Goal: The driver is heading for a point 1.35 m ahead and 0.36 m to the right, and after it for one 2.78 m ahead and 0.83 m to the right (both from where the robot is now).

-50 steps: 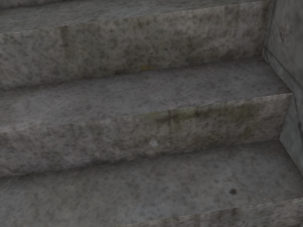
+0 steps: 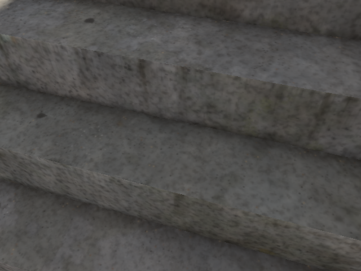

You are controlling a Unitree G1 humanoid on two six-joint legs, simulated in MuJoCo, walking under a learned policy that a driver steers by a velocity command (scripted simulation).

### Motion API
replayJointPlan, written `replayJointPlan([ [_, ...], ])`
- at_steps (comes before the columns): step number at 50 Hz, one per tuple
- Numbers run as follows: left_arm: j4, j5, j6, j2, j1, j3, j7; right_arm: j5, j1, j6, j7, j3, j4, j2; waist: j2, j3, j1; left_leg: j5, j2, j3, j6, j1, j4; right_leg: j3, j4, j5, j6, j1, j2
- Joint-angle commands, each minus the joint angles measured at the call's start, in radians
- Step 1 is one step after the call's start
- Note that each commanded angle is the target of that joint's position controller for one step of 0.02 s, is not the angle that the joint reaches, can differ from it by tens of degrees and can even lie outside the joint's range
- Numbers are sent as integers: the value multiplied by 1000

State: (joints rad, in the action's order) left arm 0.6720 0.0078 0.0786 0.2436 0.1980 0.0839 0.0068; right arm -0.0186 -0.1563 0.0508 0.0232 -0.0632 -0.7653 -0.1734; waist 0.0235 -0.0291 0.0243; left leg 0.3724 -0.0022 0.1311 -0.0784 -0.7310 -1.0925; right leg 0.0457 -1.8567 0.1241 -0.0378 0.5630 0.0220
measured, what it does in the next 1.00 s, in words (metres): climbs: right foot, then left foot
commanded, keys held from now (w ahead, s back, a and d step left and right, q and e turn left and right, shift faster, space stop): no key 1.00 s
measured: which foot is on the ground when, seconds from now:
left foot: down 0.00-0.42, up 0.44-0.66, down 0.68-1.00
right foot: up 0.00-0.38, down 0.40-1.00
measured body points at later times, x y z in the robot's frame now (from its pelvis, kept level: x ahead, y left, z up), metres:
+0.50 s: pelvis +0.06 -0.06 +0.08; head +0.05 -0.09 +0.53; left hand +0.14 +0.17 -0.04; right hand +0.16 -0.28 -0.06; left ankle +0.09 +0.09 -0.62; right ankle +0.05 -0.16 -0.65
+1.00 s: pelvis +0.07 -0.04 +0.09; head +0.08 -0.05 +0.54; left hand +0.13 +0.19 -0.05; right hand +0.11 -0.26 -0.05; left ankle +0.09 +0.08 -0.65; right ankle +0.05 -0.16 -0.65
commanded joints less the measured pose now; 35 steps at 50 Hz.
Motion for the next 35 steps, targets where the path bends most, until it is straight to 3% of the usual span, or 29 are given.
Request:
replayJointPlan([
  [1, -95, 6, -21, -56, 66, -37, -35, -6, 30, -69, 5, 10, -2, 7, -57, 6, -58, 53, -191, -501, -151, 182, 565, 90, -151, 29, -25, 284, 21],
  [2, -99, 2, -25, -63, 59, -40, -43, -10, 2, -86, 10, 10, -15, 1, -56, 13, -61, -72, -198, -459, -145, 208, 581, 109, -132, 10, -17, 297, 21],
  [3, -107, 6, -25, -54, 73, -41, -48, -12, -16, -110, 4, 2, -24, -37, -60, 22, -72, -222, -194, -400, -150, 243, 605, 107, -63, 51, -6, 306, 15],
  [5, -105, 3, -39, -40, 41, -37, -62, -15, -32, -147, 8, -4, -15, -68, -56, 51, -62, -346, -221, -351, -146, 280, 637, 117, 29, 98, 16, 289, 1],
  [7, -85, -16, -56, -36, 26, -32, -79, -32, -43, -153, 14, -6, 9, -103, -64, 115, -49, -515, -260, -318, -181, 321, 700, 31, 9, 111, 25, 217, 10],
  [8, -60, -20, -62, -20, 52, -27, -80, -30, -41, -151, 14, -4, 18, -104, -59, 130, -49, -505, -253, -274, -178, 330, 712, 0, 58, 109, 26, 179, -1],
  [9, -45, -22, -68, -29, 34, -24, -85, -26, -34, -155, 18, -13, 32, -123, -79, 132, -32, -470, -260, -278, -188, 337, 731, -16, -16, 100, 23, 180, 0],
  [11, -54, -14, -82, -39, -10, -26, -82, -18, -48, -149, 28, -15, 41, -131, -92, 107, -14, -282, -262, -276, -180, 398, 760, -2, 20, 103, 25, 230, -35],
  [12, -65, -6, -81, -37, -27, -28, -69, -11, -28, -145, 37, -18, 52, -137, -109, 90, -12, -220, -256, -257, -172, 396, 772, -12, 107, 112, 20, 210, -55],
  [14, -64, -10, -80, -52, -40, -41, -48, -10, 21, -123, 45, -5, 70, -108, -128, 70, -37, -183, -215, -179, -127, 341, 780, -43, 528, 118, 22, 68, -98],
  [15, -55, -21, -79, -60, -35, -49, -41, 0, 26, -108, 48, -3, 87, -105, -166, 70, -33, -211, -184, -128, -107, 292, 788, -82, 823, 159, 20, -87, -91],
  [16, -36, -25, -82, -61, -37, -47, -43, -4, -49, -99, 46, -8, 78, -113, -259, 91, 9, -255, -209, -163, -123, 337, 803, -140, 910, 259, 15, -145, -52],
  [17, -15, -28, -83, -71, 23, -46, -47, -9, -98, -85, 50, -14, 72, -131, -322, 130, 11, -315, -235, -199, -129, 437, 783, -113, 1045, 309, 10, -185, -57],
  [18, 28, -30, -73, -86, 101, -46, -51, 0, -121, -71, 48, -14, 68, -124, -313, 157, -6, -398, -233, -203, -111, 494, 725, -122, 1233, 186, 10, -262, -46],
  [19, 62, -15, -57, -93, 127, -50, -57, 13, -157, -60, 40, -13, 51, -103, -238, 116, -4, -445, -187, -171, -84, 546, 622, -140, 1458, 79, 14, -265, -22],
  [20, 101, 20, -40, -79, 137, -49, -61, 20, -208, -52, 23, -6, 28, -45, -150, 95, 25, -379, -142, -154, -46, 532, 480, -80, 1519, 7, 32, -297, -45],
  [21, 107, 24, -24, -37, 149, -46, -59, 19, -266, -58, 6, 6, 47, 29, 112, 131, 51, -10, -122, -145, 33, 366, 341, 159, 1487, -395, 27, -398, -256],
  [22, 59, 19, -26, -2, 79, -35, -60, 18, -290, -51, -9, 9, 39, 33, 288, 161, 47, 29, -97, -134, 73, 312, 252, 265, 1527, -308, -121, -344, -341],
  [23, 40, 23, -25, -31, 32, -35, -55, 9, -227, -41, -8, -5, 23, -21, 220, 123, 9, 12, -109, -154, 86, 310, 138, 331, 1595, 46, -192, -225, -349],
  [24, 39, 24, -26, -25, -23, -36, -52, 13, -169, -39, -7, -14, 21, -32, 170, 46, 10, 3, -100, -170, 94, 276, 57, 309, 1630, 204, -203, -167, -320],
  [25, 61, 24, -22, -21, -1, -39, -56, 17, -145, -33, -5, -12, 22, -37, 106, -10, 4, 17, -85, -171, 106, 230, 49, 262, 1625, 212, -185, -193, -289],
  [26, 81, 19, -16, -25, 26, -43, -66, 20, -141, -32, -5, -8, 8, -31, 100, -37, -4, 17, -88, -166, 107, 229, 61, 216, 1610, 131, -173, -208, -275],
  [27, 96, 16, -20, -32, 42, -50, -74, 23, -134, -37, -9, 2, 8, -28, 52, -51, -4, -5, -87, -155, 96, 216, 186, 179, 1595, 62, -143, -275, -249],
  [29, 114, 16, -26, -35, 81, -48, -87, 42, -126, -49, -8, 11, -1, -14, 106, -35, -25, 4, -44, -114, 63, 267, 419, 126, 1540, -116, -109, -380, -216],
  [32, 129, -4, -45, 2, 127, -27, -100, 32, -158, -51, 2, 13, -4, -26, 142, 27, -30, -81, -6, -72, 37, 355, 648, 106, 1449, -290, -109, -472, -210],
  [33, 131, -7, -42, -1, 126, -23, -99, 17, -187, -54, 7, 12, -13, -32, 145, 39, -19, -171, -31, -99, 27, 402, 660, 95, 1410, -303, -94, -440, -206],
  [34, 131, -13, -41, -10, 131, -22, -92, 10, -198, -57, 11, 13, -11, -42, 117, 58, -21, -216, -54, -124, 24, 436, 667, 81, 1392, -264, -85, -413, -192],
  [35, 128, -17, -39, -32, 127, -27, -84, 5, -192, -62, 10, 14, -1, -52, 46, 73, -22, -289, -89, -162, 20, 454, 655, 48, 1396, -204, -68, -376, -160],
])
